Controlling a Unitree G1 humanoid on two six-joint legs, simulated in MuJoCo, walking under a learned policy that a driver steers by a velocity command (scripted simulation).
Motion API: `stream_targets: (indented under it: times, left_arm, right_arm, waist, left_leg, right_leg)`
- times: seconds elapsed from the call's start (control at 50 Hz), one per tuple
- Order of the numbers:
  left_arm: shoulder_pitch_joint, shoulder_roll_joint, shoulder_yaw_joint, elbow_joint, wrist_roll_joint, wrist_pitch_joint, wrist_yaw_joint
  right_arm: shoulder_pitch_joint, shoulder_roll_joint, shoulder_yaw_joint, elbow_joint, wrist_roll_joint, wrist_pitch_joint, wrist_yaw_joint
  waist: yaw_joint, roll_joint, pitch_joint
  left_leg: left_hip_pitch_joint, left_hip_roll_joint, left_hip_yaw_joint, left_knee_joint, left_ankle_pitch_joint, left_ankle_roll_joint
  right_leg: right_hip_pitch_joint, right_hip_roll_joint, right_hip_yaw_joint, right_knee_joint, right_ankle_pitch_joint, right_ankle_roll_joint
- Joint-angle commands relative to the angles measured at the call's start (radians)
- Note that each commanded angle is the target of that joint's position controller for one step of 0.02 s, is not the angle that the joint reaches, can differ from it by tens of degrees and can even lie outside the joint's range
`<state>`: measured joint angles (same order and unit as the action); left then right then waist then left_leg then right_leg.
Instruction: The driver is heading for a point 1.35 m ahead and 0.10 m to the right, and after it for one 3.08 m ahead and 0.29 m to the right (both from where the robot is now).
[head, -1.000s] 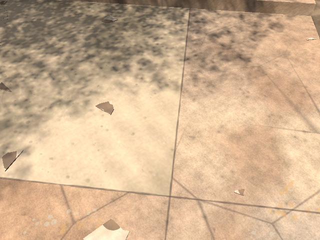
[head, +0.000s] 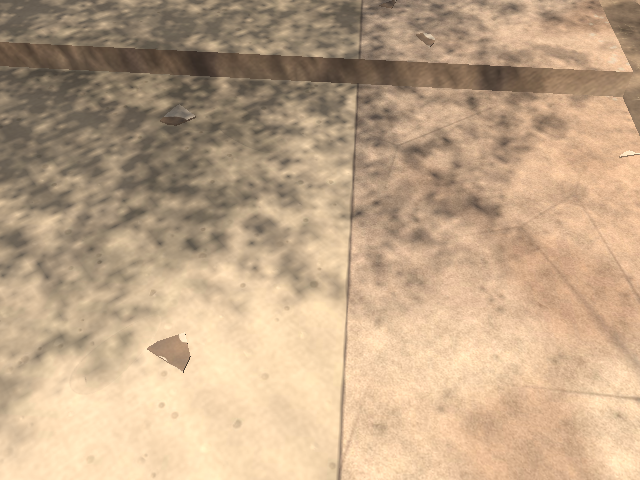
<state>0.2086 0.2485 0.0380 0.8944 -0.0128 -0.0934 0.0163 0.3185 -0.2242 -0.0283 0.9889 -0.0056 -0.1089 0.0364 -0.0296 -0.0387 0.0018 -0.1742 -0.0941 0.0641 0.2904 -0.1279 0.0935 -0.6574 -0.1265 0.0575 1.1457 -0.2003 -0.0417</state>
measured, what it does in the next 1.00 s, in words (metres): walks ahead: right foot, then left foot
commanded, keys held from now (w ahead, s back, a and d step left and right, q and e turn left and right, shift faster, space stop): w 1.00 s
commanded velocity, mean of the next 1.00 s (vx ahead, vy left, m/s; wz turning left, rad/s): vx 0.50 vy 0.00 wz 0.00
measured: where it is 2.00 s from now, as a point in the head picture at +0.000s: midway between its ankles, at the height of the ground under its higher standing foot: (332, 268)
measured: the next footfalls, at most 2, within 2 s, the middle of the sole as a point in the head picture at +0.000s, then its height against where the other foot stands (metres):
right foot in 0.30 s outside the picture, level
left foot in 0.88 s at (290, 418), level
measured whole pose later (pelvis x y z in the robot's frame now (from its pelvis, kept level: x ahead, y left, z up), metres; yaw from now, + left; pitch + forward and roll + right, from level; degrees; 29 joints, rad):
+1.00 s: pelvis +0.55 -0.01 -0.01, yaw +1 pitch +2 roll +0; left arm 0.31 0.25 0.05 0.97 -0.03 -0.10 0.00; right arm 0.15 -0.24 -0.05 0.89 0.00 -0.10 0.03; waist 0.00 -0.03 0.03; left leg -0.37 -0.03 0.06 0.49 -0.15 0.07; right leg -0.38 -0.03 0.03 1.19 -0.38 -0.05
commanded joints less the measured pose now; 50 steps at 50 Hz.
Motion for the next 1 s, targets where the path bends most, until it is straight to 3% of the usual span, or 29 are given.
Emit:
stream_targets:
  times: [0.02, 0.12, 0.18, 0.22, 0.26, 0.28, 0.3, 0.32, 0.34, 0.36, 0.38, 0.4, 0.44, 0.48, 0.54, 0.66, 0.76, 0.82, 0.84, 0.86, 0.88, 0.9, 0.92, 0.94, 0.96, 0.98, 1.0]
  left_arm:
    - [0.034, 0.046, 0.014, -0.043, 0.013, 0.004, 0.007]
    - [-0.160, 0.028, 0.005, -0.096, 0.001, -0.008, -0.010]
    - [-0.242, 0.034, 0.001, -0.127, -0.008, -0.012, -0.028]
    - [-0.262, 0.047, 0.003, -0.146, -0.010, -0.020, -0.042]
    - [-0.206, 0.074, 0.014, -0.141, -0.009, -0.029, -0.049]
    - [-0.110, 0.102, 0.030, -0.116, -0.007, -0.032, -0.048]
    - [0.076, 0.159, 0.059, -0.060, -0.007, -0.034, -0.042]
    - [0.251, 0.264, 0.084, -0.029, 0.013, -0.032, -0.035]
    - [0.301, 0.264, 0.082, -0.012, 0.012, -0.026, -0.043]
    - [0.254, 0.174, 0.056, -0.019, 0.007, -0.028, -0.043]
    - [0.148, 0.139, 0.042, -0.043, 0.002, -0.027, -0.041]
    - [0.065, 0.112, 0.032, -0.060, 0.007, -0.025, -0.045]
    - [0.016, 0.068, 0.020, -0.057, 0.019, -0.027, -0.053]
    - [0.046, 0.077, 0.023, -0.032, 0.017, -0.032, -0.053]
    - [0.100, 0.110, 0.032, -0.002, 0.018, -0.029, -0.037]
    - [0.185, 0.128, 0.032, 0.036, 0.006, -0.014, -0.014]
    - [0.248, 0.136, 0.040, 0.081, -0.002, 0.006, -0.007]
    - [0.218, 0.156, 0.050, 0.082, -0.005, 0.018, -0.001]
    - [0.196, 0.164, 0.052, 0.077, -0.003, 0.023, -0.001]
    - [0.180, 0.147, 0.045, 0.071, 0.001, 0.028, -0.001]
    - [0.183, 0.118, 0.030, 0.048, 0.015, 0.028, -0.002]
    - [0.313, -0.026, -0.011, 0.046, 0.014, 0.005, -0.017]
    - [0.268, 0.056, 0.006, 0.059, -0.008, -0.023, -0.021]
    - [0.170, 0.124, 0.024, 0.024, -0.033, -0.038, -0.024]
    - [0.105, 0.130, 0.026, 0.007, -0.032, -0.042, -0.017]
    - [0.072, 0.122, 0.033, 0.001, -0.016, -0.036, -0.009]
    - [0.094, 0.107, 0.038, 0.004, -0.008, -0.022, -0.005]
  right_arm:
    - [-0.037, -0.130, -0.020, -0.053, 0.001, -0.017, -0.020]
    - [0.065, -0.163, -0.026, -0.029, 0.020, -0.002, -0.037]
    - [0.114, -0.166, -0.029, -0.007, 0.026, 0.011, -0.038]
    - [0.123, -0.171, -0.033, 0.001, 0.026, 0.021, -0.040]
    - [0.101, -0.187, -0.039, -0.002, 0.026, 0.032, -0.042]
    - [0.077, -0.186, -0.038, -0.008, 0.024, 0.037, -0.042]
    - [0.067, -0.156, -0.026, -0.019, 0.013, 0.039, -0.041]
    - [0.125, -0.079, 0.001, -0.046, 0.002, 0.027, -0.037]
    - [0.190, -0.008, 0.024, -0.036, 0.011, 0.001, -0.030]
    - [0.110, -0.132, -0.008, -0.045, 0.039, -0.017, -0.027]
    - [0.025, -0.168, -0.017, -0.074, 0.049, -0.025, -0.027]
    - [-0.017, -0.161, -0.020, -0.080, 0.038, -0.023, -0.033]
    - [-0.003, -0.119, -0.026, -0.078, 0.023, 0.002, -0.037]
    - [0.019, -0.086, -0.025, -0.071, 0.023, 0.023, -0.040]
    - [-0.080, -0.092, -0.032, -0.108, 0.012, 0.032, -0.044]
    - [-0.294, -0.065, -0.024, -0.170, 0.016, 0.021, -0.030]
    - [-0.412, -0.071, -0.018, -0.220, 0.026, 0.008, -0.003]
    - [-0.366, -0.102, -0.029, -0.220, 0.027, -0.002, 0.009]
    - [-0.289, -0.127, -0.043, -0.200, 0.026, -0.004, 0.007]
    - [-0.126, -0.168, -0.068, -0.148, 0.024, -0.003, 0.002]
    - [0.065, -0.241, -0.091, -0.105, 0.014, -0.001, -0.009]
    - [0.150, -0.316, -0.107, -0.080, 0.006, 0.004, -0.007]
    - [0.134, -0.224, -0.080, -0.084, 0.014, 0.004, -0.007]
    - [0.041, -0.182, -0.066, -0.099, 0.019, 0.001, -0.009]
    - [-0.050, -0.152, -0.055, -0.122, 0.015, 0.001, -0.010]
    - [-0.104, -0.122, -0.047, -0.127, 0.006, -0.002, -0.005]
    - [-0.123, -0.097, -0.038, -0.124, -0.004, -0.006, -0.003]
  waist:
    - [0.046, 0.077, 0.055]
    - [-0.025, 0.079, 0.058]
    - [-0.052, 0.087, 0.081]
    - [-0.046, 0.093, 0.084]
    - [-0.002, 0.113, 0.053]
    - [0.055, 0.115, -0.001]
    - [0.131, 0.092, -0.119]
    - [0.152, -0.074, -0.291]
    - [0.131, -0.264, -0.388]
    - [0.137, -0.168, -0.292]
    - [0.111, -0.109, -0.169]
    - [0.080, -0.029, -0.110]
    - [0.023, -0.037, -0.055]
    - [0.004, -0.037, -0.033]
    - [0.016, -0.013, 0.009]
    - [0.076, -0.018, 0.055]
    - [0.100, -0.022, 0.099]
    - [0.054, -0.043, 0.059]
    - [0.008, -0.057, 0.008]
    - [-0.068, -0.045, -0.084]
    - [-0.130, 0.045, -0.229]
    - [-0.067, 0.315, -0.370]
    - [-0.092, 0.262, -0.380]
    - [-0.076, 0.213, -0.224]
    - [-0.043, 0.119, -0.143]
    - [-0.013, 0.077, -0.078]
    - [0.024, 0.099, -0.065]
  left_leg:
    - [-0.101, 0.279, -0.209, -0.205, 0.083, 0.169]
    - [0.015, 0.270, -0.160, -0.186, 0.087, 0.122]
    - [0.114, 0.307, -0.171, -0.145, 0.069, 0.118]
    - [0.178, 0.339, -0.185, -0.102, 0.084, 0.107]
    - [0.204, 0.351, -0.188, -0.028, 0.204, 0.088]
    - [0.193, 0.319, -0.158, 0.085, 0.373, 0.068]
    - [0.112, 0.257, -0.107, 0.305, 0.447, 0.039]
    - [-0.220, 0.145, -0.030, 0.696, 0.182, -0.024]
    - [-0.493, 0.022, -0.112, 0.929, -0.426, -0.050]
    - [-0.595, 0.086, -0.196, 1.036, -0.404, -0.027]
    - [-0.619, 0.142, -0.163, 1.025, -0.300, -0.013]
    - [-0.571, 0.185, -0.142, 0.979, -0.210, -0.017]
    - [-0.465, 0.234, -0.140, 0.887, -0.120, -0.027]
    - [-0.445, 0.236, -0.123, 0.847, -0.088, -0.041]
    - [-0.544, 0.243, -0.119, 0.722, 0.024, -0.066]
    - [-0.530, 0.204, -0.077, 0.386, 0.243, -0.073]
    - [-0.560, 0.184, -0.076, 0.265, 0.174, -0.045]
    - [-0.435, 0.148, -0.048, 0.226, 0.070, -0.008]
    - [-0.307, 0.112, -0.017, 0.218, 0.053, 0.009]
    - [-0.089, 0.082, 0.004, 0.209, 0.068, 0.036]
    - [0.233, 0.237, -0.174, 0.234, 0.087, 0.098]
    - [0.588, 0.475, -0.663, 0.125, -0.099, 0.265]
    - [0.582, 0.479, -0.796, 0.021, -0.182, 0.251]
    - [0.449, 0.449, -0.643, 0.007, -0.149, 0.199]
    - [0.289, 0.413, -0.511, -0.014, -0.056, 0.169]
    - [0.150, 0.375, -0.420, -0.046, 0.029, 0.152]
    - [0.071, 0.344, -0.358, -0.076, 0.065, 0.138]
  right_leg:
    - [-0.030, -0.043, 0.001, -0.136, 0.156, 0.027]
    - [0.003, 0.011, -0.043, -0.470, 0.313, 0.038]
    - [-0.008, 0.027, -0.046, -0.560, 0.265, 0.030]
    - [-0.001, 0.036, -0.045, -0.604, 0.192, 0.007]
    - [0.104, 0.064, -0.066, -0.643, 0.119, -0.023]
    - [0.242, 0.098, -0.094, -0.666, 0.105, -0.045]
    - [0.494, 0.090, -0.077, -0.656, 0.124, -0.082]
    - [0.891, -0.155, 0.252, -0.654, 0.095, -0.200]
    - [1.075, -0.285, 0.640, -0.806, -0.052, -0.289]
    - [1.000, -0.253, 0.598, -0.838, -0.104, -0.242]
    - [0.850, -0.226, 0.444, -0.855, -0.020, -0.204]
    - [0.710, -0.185, 0.336, -0.887, 0.077, -0.187]
    - [0.552, -0.115, 0.202, -0.955, 0.158, -0.168]
    - [0.504, -0.091, 0.132, -0.989, 0.242, -0.181]
    - [0.525, -0.091, 0.082, -1.013, 0.329, -0.188]
    - [0.571, -0.064, 0.007, -1.041, 0.262, -0.153]
    - [0.723, -0.125, 0.013, -0.986, 0.272, -0.147]
    - [0.765, -0.142, 0.008, -0.895, 0.455, -0.123]
    - [0.755, -0.125, -0.010, -0.808, 0.622, -0.110]
    - [0.701, -0.071, -0.048, -0.624, 0.717, -0.085]
    - [0.487, -0.011, -0.089, -0.320, 0.490, -0.049]
    - [0.074, 0.183, -0.076, 0.056, -0.173, 0.019]
    - [-0.045, 0.164, 0.072, 0.200, -0.359, 0.003]
    - [-0.117, 0.109, 0.061, 0.224, -0.293, -0.015]
    - [-0.083, 0.050, 0.031, 0.178, -0.194, -0.019]
    - [-0.038, 0.017, 0.017, 0.113, -0.133, -0.016]
    - [0.031, -0.012, 0.025, 0.067, -0.094, -0.017]
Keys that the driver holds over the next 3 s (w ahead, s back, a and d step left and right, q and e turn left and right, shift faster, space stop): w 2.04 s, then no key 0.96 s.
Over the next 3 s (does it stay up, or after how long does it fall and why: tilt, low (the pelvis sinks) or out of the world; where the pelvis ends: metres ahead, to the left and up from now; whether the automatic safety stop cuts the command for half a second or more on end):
stays up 1.29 -0.03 -0.01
